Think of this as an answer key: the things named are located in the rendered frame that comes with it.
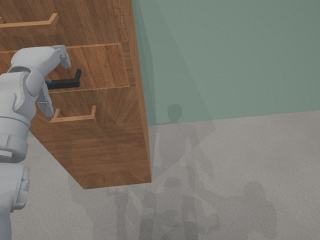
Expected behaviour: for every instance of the drawer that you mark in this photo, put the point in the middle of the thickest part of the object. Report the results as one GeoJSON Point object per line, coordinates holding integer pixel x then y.
{"type": "Point", "coordinates": [102, 66]}

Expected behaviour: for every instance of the left robot forearm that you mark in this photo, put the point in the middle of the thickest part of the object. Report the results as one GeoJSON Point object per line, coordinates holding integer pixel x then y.
{"type": "Point", "coordinates": [19, 89]}

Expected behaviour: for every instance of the left robot hand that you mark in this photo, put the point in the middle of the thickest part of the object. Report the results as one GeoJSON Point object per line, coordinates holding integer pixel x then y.
{"type": "Point", "coordinates": [45, 59]}

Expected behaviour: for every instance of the cabinet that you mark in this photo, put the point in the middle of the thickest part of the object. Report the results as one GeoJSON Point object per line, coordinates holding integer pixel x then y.
{"type": "Point", "coordinates": [114, 150]}

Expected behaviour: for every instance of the robot left upper arm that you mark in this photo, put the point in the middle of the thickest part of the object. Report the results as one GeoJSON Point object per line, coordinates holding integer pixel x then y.
{"type": "Point", "coordinates": [14, 192]}

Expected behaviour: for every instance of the handle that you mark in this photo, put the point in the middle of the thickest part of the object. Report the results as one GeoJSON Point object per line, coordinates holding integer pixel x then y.
{"type": "Point", "coordinates": [24, 28]}
{"type": "Point", "coordinates": [65, 83]}
{"type": "Point", "coordinates": [73, 120]}

